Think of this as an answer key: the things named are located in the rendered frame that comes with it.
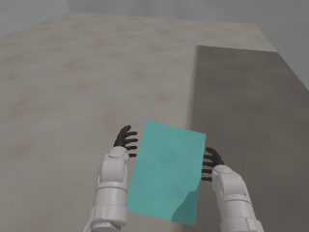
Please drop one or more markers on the carton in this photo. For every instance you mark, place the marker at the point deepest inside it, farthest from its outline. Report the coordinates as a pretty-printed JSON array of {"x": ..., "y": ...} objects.
[{"x": 167, "y": 174}]

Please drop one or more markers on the robot right hand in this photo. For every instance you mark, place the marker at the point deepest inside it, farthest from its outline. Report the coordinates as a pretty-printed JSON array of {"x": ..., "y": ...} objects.
[{"x": 216, "y": 160}]

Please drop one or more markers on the robot left hand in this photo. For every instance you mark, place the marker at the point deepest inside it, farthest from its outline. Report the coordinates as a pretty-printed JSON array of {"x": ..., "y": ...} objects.
[{"x": 121, "y": 140}]

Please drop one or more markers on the left robot forearm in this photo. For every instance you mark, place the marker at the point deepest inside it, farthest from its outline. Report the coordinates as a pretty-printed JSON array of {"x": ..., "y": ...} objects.
[{"x": 109, "y": 212}]

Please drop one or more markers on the right robot forearm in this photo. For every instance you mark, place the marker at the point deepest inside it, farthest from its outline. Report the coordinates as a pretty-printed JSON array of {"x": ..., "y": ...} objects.
[{"x": 233, "y": 200}]

